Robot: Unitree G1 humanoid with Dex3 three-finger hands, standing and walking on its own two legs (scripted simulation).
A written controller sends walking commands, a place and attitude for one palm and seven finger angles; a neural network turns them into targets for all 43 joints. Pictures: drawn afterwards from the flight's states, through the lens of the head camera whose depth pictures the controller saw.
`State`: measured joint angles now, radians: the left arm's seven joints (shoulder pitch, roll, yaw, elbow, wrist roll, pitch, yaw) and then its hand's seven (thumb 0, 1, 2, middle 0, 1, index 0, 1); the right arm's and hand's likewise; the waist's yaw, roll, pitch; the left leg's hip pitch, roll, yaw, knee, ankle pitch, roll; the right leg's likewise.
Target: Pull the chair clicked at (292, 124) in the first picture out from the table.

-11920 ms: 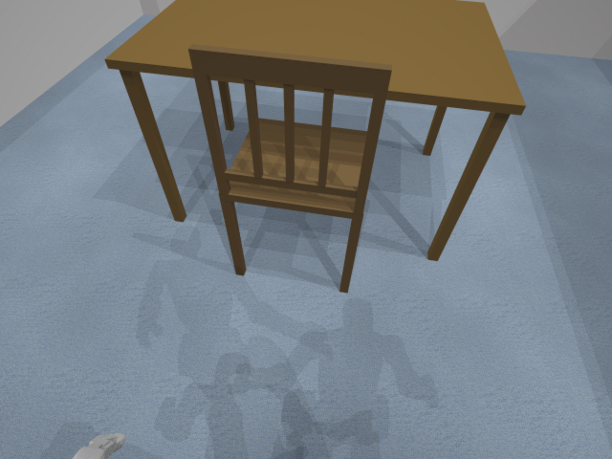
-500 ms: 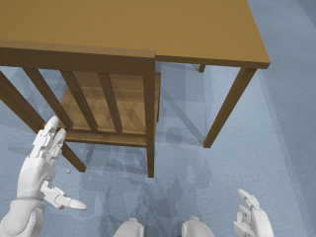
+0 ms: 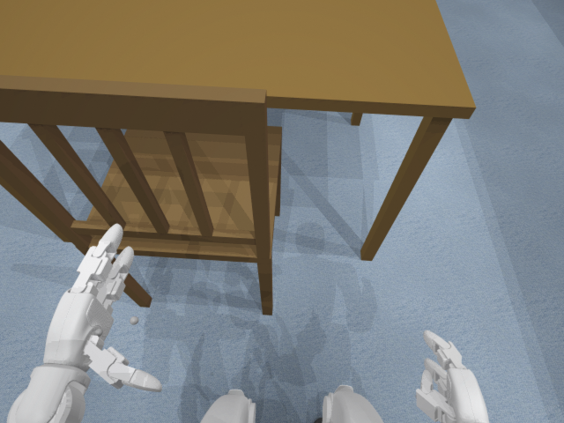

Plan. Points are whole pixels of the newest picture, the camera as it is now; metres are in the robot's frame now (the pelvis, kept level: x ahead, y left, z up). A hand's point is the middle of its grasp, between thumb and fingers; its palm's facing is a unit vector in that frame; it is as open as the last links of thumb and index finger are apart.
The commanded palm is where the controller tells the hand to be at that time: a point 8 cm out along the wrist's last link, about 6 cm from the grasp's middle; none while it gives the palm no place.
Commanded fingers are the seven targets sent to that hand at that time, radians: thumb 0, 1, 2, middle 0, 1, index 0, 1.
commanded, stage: aim the fingers beside a spindle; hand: left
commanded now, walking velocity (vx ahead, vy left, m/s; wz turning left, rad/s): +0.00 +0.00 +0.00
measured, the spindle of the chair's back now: (140, 186) +0.48 +0.27 -0.01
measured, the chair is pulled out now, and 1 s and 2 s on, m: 0.00 0.00 0.00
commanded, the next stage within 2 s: none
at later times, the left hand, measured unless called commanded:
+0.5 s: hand (151, 298) +0.27 +0.19 +0.02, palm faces -0.01 -1.00 -0.05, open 16.9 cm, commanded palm +0.25 +0.24 +0.03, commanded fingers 0.00 -0.50 0.30 -0.06 -0.08 -0.06 -0.08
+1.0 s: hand (177, 279) +0.31 +0.17 +0.00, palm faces -0.03 -1.00 -0.04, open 16.9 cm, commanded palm +0.29 +0.22 +0.01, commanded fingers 0.00 -0.50 0.30 -0.06 -0.08 -0.06 -0.08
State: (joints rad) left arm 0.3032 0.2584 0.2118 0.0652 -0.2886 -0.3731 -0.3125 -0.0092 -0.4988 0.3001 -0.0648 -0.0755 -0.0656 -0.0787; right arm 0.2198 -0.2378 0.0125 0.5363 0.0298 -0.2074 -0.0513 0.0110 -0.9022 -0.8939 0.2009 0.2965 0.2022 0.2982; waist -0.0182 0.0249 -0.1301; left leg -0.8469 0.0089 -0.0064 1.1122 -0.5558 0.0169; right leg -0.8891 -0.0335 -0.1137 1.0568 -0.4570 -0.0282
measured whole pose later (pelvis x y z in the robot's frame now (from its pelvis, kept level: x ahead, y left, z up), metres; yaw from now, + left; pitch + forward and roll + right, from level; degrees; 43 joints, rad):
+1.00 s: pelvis -0.01 +0.00 -0.02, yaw +0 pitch +21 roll -1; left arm -0.01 0.22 0.17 0.27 -0.21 -0.42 -0.20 -0.01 -0.50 0.30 -0.07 -0.08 -0.07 -0.08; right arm 0.21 -0.25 0.01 0.56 0.01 -0.15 -0.03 0.01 -0.90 -0.89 0.20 0.30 0.20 0.30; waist -0.04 0.01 -0.14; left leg -1.01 0.01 0.01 1.22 -0.58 0.02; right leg -1.06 -0.04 -0.10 1.18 -0.49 -0.03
